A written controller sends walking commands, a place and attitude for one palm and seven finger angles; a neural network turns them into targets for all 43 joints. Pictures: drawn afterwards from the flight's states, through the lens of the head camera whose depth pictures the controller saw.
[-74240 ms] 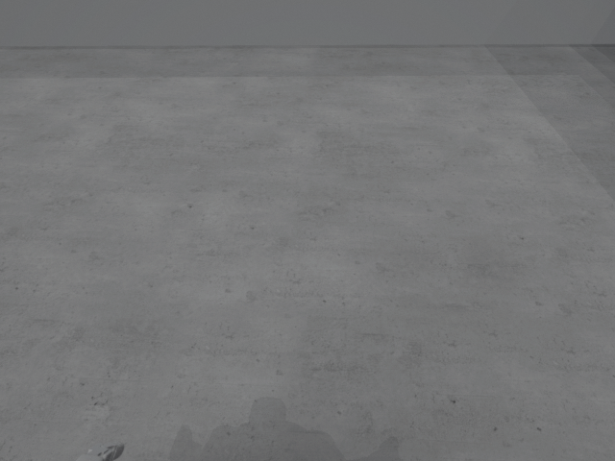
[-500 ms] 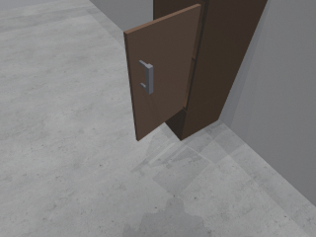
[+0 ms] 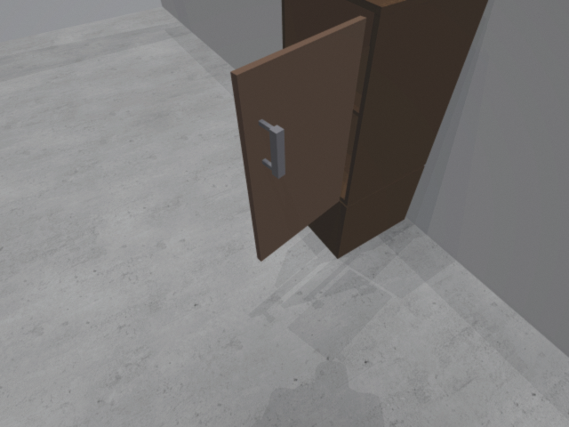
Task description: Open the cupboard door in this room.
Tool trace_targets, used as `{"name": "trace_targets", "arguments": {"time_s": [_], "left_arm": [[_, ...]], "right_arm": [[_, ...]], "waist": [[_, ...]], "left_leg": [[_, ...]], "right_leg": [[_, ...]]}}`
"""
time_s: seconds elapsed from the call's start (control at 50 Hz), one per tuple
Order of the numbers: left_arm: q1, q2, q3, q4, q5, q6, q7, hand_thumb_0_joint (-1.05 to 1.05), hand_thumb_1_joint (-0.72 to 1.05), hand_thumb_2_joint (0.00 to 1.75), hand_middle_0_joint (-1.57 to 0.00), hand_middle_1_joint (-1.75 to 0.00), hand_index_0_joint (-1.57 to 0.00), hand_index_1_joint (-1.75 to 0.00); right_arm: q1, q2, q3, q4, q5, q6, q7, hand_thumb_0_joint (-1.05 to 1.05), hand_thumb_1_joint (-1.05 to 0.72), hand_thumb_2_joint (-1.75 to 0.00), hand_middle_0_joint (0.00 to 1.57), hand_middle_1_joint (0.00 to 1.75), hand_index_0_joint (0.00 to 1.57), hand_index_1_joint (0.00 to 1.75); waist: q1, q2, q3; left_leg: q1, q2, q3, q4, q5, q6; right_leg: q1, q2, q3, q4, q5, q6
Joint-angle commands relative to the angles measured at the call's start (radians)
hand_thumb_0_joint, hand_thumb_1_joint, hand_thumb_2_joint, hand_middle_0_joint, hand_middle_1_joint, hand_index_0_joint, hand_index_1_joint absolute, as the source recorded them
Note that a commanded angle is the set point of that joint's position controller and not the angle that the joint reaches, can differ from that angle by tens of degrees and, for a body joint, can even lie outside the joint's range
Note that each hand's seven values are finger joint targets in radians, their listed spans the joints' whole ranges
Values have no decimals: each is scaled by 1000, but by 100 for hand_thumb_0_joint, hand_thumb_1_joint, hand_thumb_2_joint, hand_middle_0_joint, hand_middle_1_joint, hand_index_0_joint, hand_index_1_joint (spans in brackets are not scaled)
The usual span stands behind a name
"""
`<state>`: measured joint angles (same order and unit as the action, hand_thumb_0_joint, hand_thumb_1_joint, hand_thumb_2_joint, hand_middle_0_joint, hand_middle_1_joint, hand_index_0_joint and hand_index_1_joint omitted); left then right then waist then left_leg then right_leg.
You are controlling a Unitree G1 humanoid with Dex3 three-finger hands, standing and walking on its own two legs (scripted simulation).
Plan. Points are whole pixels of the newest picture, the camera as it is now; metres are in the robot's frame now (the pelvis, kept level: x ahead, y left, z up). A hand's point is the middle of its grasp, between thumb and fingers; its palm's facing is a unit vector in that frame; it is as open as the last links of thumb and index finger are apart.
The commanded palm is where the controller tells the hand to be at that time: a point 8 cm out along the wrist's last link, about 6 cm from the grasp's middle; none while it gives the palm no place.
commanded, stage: let the arm hang, fingers relaxed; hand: left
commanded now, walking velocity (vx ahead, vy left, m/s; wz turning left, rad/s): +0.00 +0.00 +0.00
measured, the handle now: (271, 148) +0.64 +0.06 +0.01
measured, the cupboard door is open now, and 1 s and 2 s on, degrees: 100 100 100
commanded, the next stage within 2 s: look to check the result in 0.30 s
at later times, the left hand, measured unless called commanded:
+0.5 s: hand out of the picture +0.04 +0.19 -0.17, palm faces +0.00 -0.96 -0.26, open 7.4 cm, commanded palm none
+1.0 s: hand out of the picture +0.08 +0.19 -0.16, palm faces -0.01 -0.96 -0.30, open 7.4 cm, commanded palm none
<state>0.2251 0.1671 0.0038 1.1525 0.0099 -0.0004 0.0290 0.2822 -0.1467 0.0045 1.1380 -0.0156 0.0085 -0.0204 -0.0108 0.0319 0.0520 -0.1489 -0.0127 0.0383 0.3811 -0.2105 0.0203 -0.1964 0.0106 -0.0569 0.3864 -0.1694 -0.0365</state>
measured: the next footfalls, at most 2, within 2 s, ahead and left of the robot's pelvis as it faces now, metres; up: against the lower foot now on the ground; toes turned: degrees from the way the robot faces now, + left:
none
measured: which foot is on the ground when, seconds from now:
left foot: down 0.00-1.00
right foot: down 0.00-1.00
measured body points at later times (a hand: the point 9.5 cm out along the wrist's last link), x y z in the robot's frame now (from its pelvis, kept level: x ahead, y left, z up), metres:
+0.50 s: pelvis +0.01 -0.01 +0.00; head +0.03 -0.02 +0.45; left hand +0.04 +0.24 -0.15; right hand +0.02 -0.25 -0.16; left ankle +0.00 +0.11 -0.74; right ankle +0.03 -0.10 -0.74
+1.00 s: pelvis +0.02 -0.02 +0.00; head +0.04 -0.04 +0.45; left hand +0.08 +0.24 -0.14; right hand +0.05 -0.28 -0.16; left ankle +0.00 +0.11 -0.74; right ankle +0.03 -0.10 -0.74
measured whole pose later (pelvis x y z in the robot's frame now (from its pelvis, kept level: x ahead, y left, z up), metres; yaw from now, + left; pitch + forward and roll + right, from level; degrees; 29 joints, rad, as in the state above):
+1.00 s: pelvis +0.02 -0.02 +0.00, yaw +0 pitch -1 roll +0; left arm 0.13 0.24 0.01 1.14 0.01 -0.02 0.02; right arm 0.18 -0.25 -0.01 1.13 -0.02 0.01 -0.02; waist -0.02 0.03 0.06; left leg -0.10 0.02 0.03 0.33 -0.21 -0.01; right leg -0.14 0.05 -0.07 0.32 -0.16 -0.06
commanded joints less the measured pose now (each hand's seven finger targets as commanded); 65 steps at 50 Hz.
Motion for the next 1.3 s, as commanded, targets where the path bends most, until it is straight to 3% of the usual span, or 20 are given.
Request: {"name": "trace_targets", "arguments": {"time_s": [0.0,0.1,0.18,0.3,0.36,0.44,0.74,1.04,1.18,1.28], "left_arm": [[35,126,26,-28,-1,-13,6,0,90,90,-20,-30,-20,-30],[30,125,32,-33,0,-20,6,0,90,90,-20,-30,-20,-30],[18,132,33,-36,0,-22,5,0,90,90,-20,-30,-20,-30],[2,160,37,-38,-1,-29,4,0,90,90,-20,-30,-20,-30],[-10,168,36,-37,-1,-28,3,0,90,90,-20,-30,-20,-30],[-18,185,39,-38,-1,-30,2,0,90,90,-20,-30,-20,-30],[-64,238,45,-42,-3,-37,3,0,90,90,-20,-30,-20,-30],[-87,256,47,-49,-4,-38,3,0,90,90,-20,-30,-20,-30],[-92,251,43,-46,-5,-37,1,0,90,90,-20,-30,-20,-30],[-92,253,43,-46,-5,-38,1,0,90,90,-20,-30,-20,-30]], "right_arm": [[61,-109,-23,-21,-6,-6,-11,0,-90,-90,20,30,20,30],[48,-114,-27,-25,-6,-14,-13,0,-90,-90,20,30,20,30],[31,-125,-28,-27,-6,-14,-14,0,-90,-90,20,30,20,30],[14,-150,-31,-31,-4,-19,-14,0,-90,-90,20,30,20,30],[-3,-163,-31,-32,-4,-15,-13,0,-90,-90,20,30,20,30],[-12,-178,-32,-33,-3,-14,-12,0,-90,-90,20,30,20,30],[-54,-229,-35,-40,-2,-12,-10,0,-90,-90,20,30,20,30],[-77,-249,-36,-44,-3,-12,-9,0,-90,-90,20,30,20,30],[-78,-246,-35,-41,-4,-15,-10,0,-90,-90,20,30,20,30],[-78,-251,-35,-40,-3,-17,-11,0,-90,-90,20,30,20,30]], "waist": [[3,-30,42],[3,-21,6],[3,-16,24],[2,-22,-24],[1,-17,9],[2,-29,-7],[-1,-40,-38],[0,-50,-41],[-1,-22,-48],[-2,-38,-59]], "left_leg": [[-71,104,-96,-93,-26,20],[-48,111,-96,-87,27,20],[-42,112,-96,-85,51,19],[-10,117,-95,-84,102,16],[-15,117,-94,-88,82,14],[-4,115,-93,-88,66,14],[27,119,-83,-86,107,7],[36,119,-82,-89,114,5],[47,127,-84,-98,142,4],[54,129,-84,-102,147,4]], "right_leg": [[-6,-108,127,-96,-70,-17],[15,-111,126,-84,-11,-18],[8,-113,127,-88,11,-19],[50,-121,124,-83,85,-22],[31,-120,126,-96,56,-21],[37,-119,135,-114,26,-22],[80,-128,143,-124,148,-10],[94,-131,147,-140,162,3],[102,-131,143,-126,199,-7],[108,-129,142,-125,205,-9]]}}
